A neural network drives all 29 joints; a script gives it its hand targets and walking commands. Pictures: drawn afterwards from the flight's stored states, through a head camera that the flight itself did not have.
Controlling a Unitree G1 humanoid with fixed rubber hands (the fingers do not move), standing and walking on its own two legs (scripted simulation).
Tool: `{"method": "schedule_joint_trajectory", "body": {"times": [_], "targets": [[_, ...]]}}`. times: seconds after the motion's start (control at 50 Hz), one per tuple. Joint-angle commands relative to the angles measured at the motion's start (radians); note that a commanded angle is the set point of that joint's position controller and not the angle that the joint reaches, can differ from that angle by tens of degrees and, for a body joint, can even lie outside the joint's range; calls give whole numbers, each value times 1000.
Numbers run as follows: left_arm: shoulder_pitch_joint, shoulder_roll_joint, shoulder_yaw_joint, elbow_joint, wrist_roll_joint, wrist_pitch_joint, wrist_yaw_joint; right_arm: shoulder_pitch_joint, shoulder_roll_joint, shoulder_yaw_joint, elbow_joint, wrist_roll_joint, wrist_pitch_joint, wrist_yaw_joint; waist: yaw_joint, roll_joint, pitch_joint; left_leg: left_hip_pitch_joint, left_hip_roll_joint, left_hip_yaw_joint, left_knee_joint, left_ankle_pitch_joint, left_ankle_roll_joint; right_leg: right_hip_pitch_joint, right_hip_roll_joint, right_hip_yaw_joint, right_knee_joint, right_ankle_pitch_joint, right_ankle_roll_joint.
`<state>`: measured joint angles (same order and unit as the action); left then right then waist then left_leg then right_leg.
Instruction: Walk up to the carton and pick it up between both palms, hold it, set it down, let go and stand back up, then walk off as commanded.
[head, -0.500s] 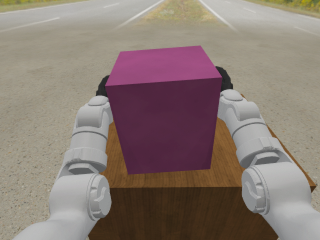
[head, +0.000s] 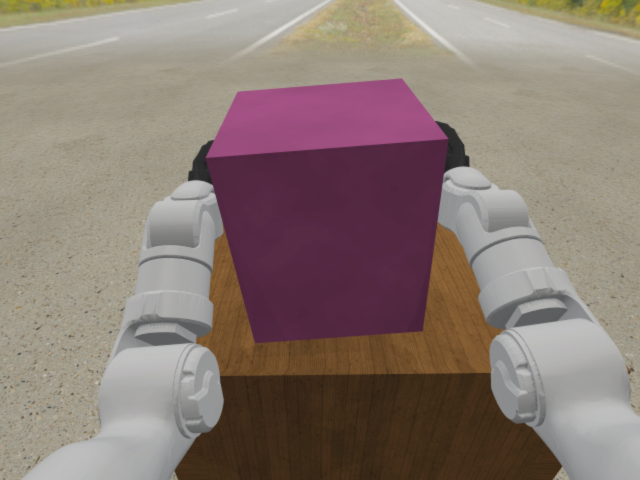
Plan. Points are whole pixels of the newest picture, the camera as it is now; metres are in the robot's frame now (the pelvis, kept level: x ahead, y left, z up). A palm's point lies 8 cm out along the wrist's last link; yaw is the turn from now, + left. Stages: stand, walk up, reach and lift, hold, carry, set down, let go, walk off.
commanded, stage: hold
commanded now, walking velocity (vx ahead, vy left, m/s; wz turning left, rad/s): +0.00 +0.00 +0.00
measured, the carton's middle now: (328, 209) +0.39 +0.00 +0.23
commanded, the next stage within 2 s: none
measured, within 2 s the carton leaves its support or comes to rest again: neither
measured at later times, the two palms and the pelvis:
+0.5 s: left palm (203, 193) +0.38 +0.15 +0.26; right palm (456, 175) +0.37 -0.15 +0.28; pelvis +0.00 +0.00 +0.00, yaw +0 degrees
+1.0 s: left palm (202, 192) +0.37 +0.15 +0.26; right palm (457, 173) +0.37 -0.15 +0.29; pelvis +0.00 +0.00 +0.00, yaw +0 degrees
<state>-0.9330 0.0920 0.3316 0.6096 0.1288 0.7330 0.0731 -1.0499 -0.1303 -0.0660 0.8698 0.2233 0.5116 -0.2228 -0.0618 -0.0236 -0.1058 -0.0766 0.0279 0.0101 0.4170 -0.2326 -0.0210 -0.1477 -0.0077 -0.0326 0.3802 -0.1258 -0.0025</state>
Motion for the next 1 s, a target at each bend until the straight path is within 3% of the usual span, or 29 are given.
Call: {"method": "schedule_joint_trajectory", "body": {"times": [0.0, 0.02, 0.04, 0.06, 0.08, 0.1, 0.14, 0.16, 0.26, 0.28, 0.32, 0.36, 0.38, 0.4, 0.46, 0.48, 0.5, 0.54, 0.6, 0.66, 0.68, 0.7, 0.72, 0.76, 0.78, 0.84, 0.88, 0.94, 0.98], "targets": [[-961, -692, -385, -349, -133, -73, -152, -797, 714, 273, -325, 248, -12, 136, -20, 125, -451, -116, -71, -63, -89, 213, -39, 321, 109, 24, -77, 180, 10], [-935, -673, -350, -277, -113, -61, -153, -819, 704, 268, -304, 253, 0, 137, -11, 93, -397, -136, -72, -62, -99, 176, -29, 311, 107, 25, -83, 156, 13], [-925, -695, -375, -333, -120, -56, -154, -815, 714, 283, -352, 263, -3, 134, -9, 111, -447, -119, -72, -59, -89, 220, -32, 340, 108, 30, -75, 199, 10], [-950, -664, -346, -312, -109, -54, -156, -794, 707, 260, -285, 249, 11, 133, -11, 103, -395, -147, -73, -58, -105, 161, -28, 312, 102, 34, -83, 149, 13], [-956, -674, -363, -346, -123, -53, -159, -804, 705, 266, -316, 252, 8, 134, -19, 102, -414, -137, -68, -63, -102, 191, -32, 332, 102, 31, -75, 186, 10], [-944, -660, -323, -304, -98, -49, -164, -814, 710, 268, -308, 256, 11, 136, 7, 97, -381, -168, -75, -65, -110, 155, -19, 318, 101, 30, -79, 144, 15], [-949, -671, -359, -362, -126, -44, -162, -804, 704, 271, -340, 268, 15, 133, -22, 97, -437, -142, -67, -64, -102, 181, -28, 353, 104, 37, -69, 187, 11], [-962, -681, -378, -375, -131, -43, -158, -820, 718, 268, -359, 272, 14, 131, -16, 120, -454, -141, -65, -61, -95, 197, -28, 340, 102, 36, -67, 196, 11], [-985, -665, -345, -339, -117, -41, -162, -826, 706, 253, -311, 258, 31, 137, -7, 117, -410, -172, -67, -61, -117, 131, -29, 331, 101, 30, -72, 145, 12], [-983, -655, -334, -334, -109, -41, -163, -836, 709, 252, -308, 264, 28, 141, 9, 110, -417, -175, -72, -57, -116, 130, -22, 324, 101, 41, -77, 125, 10], [-993, -669, -352, -330, -131, -41, -161, -852, 713, 243, -329, 249, 27, 141, -11, 104, -425, -201, -64, -65, -128, 89, -17, 329, 97, 42, -69, 124, 11], [-976, -669, -336, -277, -129, -38, -166, -874, 708, 231, -321, 243, 31, 143, -1, 106, -378, -216, -68, -58, -130, 84, -19, 310, 96, 39, -75, 108, 11], [-999, -651, -330, -306, -111, -38, -167, -813, 712, 223, -252, 243, 44, 145, -12, 122, -374, -214, -66, -60, -137, 57, -22, 313, 94, 43, -77, 96, 7], [-997, -641, -307, -312, -100, -37, -169, -814, 716, 233, -249, 255, 42, 146, 10, 97, -371, -217, -62, -59, -141, 69, -15, 330, 97, 39, -70, 107, 13], [-997, -655, -330, -305, -130, -41, -168, -876, 715, 254, -338, 251, 32, 141, 2, 86, -438, -181, -69, -54, -118, 132, -16, 339, 98, 37, -71, 146, 11], [-1007, -637, -317, -316, -110, -40, -172, -818, 708, 228, -259, 247, 43, 142, -10, 100, -409, -195, -69, -56, -120, 103, -19, 330, 97, 36, -69, 130, 10], [-998, -639, -324, -341, -106, -38, -173, -816, 721, 242, -271, 253, 44, 144, 4, 112, -419, -174, -73, -50, -115, 143, -25, 339, 98, 36, -70, 158, 7], [-974, -650, -344, -339, -123, -34, -174, -855, 710, 253, -352, 272, 34, 135, -3, 98, -464, -158, -83, -52, -93, 187, -27, 360, 97, 39, -69, 198, 16], [-1024, -646, -350, -357, -136, -44, -172, -851, 709, 242, -320, 261, 39, 139, -11, 106, -440, -182, -73, -59, -105, 150, -27, 326, 100, 33, -65, 158, 16], [-976, -640, -328, -328, -109, -34, -172, -827, 710, 244, -291, 266, 46, 139, 10, 104, -393, -194, -77, -54, -115, 150, -22, 327, 96, 39, -72, 150, 17], [-991, -664, -355, -343, -128, -33, -175, -839, 706, 241, -316, 263, 43, 134, -22, 124, -424, -177, -69, -57, -113, 156, -34, 349, 96, 41, -65, 162, 14], [-994, -664, -350, -339, -135, -34, -177, -839, 709, 228, -310, 258, 44, 137, -23, 111, -414, -186, -70, -56, -110, 146, -31, 338, 95, 42, -65, 164, 13], [-1024, -653, -346, -342, -117, -37, -178, -806, 709, 209, -238, 251, 50, 139, -22, 146, -368, -217, -63, -60, -128, 98, -34, 326, 97, 39, -64, 132, 8], [-1008, -641, -304, -294, -102, -31, -178, -841, 706, 214, -263, 253, 47, 147, 5, 123, -371, -215, -73, -55, -133, 68, -22, 308, 93, 42, -74, 87, 12], [-969, -647, -309, -274, -99, -27, -179, -832, 695, 214, -261, 250, 50, 144, -9, 98, -374, -221, -65, -66, -135, 90, -17, 337, 100, 37, -68, 127, 12], [-998, -631, -315, -341, -115, -40, -178, -847, 728, 247, -318, 267, 41, 138, 5, 82, -447, -181, -77, -55, -112, 160, -14, 358, 93, 41, -64, 177, 21], [-1001, -653, -343, -352, -131, -40, -175, -838, 705, 246, -326, 274, 47, 133, -15, 119, -448, -178, -77, -64, -108, 162, -32, 342, 100, 39, -63, 170, 13], [-983, -649, -327, -328, -109, -31, -174, -818, 704, 253, -290, 273, 54, 134, 0, 110, -414, -189, -70, -58, -111, 165, -27, 350, 107, 34, -63, 166, 13], [-1006, -663, -360, -377, -139, -39, -173, -826, 710, 240, -324, 273, 45, 135, -22, 137, -450, -168, -69, -51, -105, 184, -38, 363, 102, 40, -59, 190, 11]]}}
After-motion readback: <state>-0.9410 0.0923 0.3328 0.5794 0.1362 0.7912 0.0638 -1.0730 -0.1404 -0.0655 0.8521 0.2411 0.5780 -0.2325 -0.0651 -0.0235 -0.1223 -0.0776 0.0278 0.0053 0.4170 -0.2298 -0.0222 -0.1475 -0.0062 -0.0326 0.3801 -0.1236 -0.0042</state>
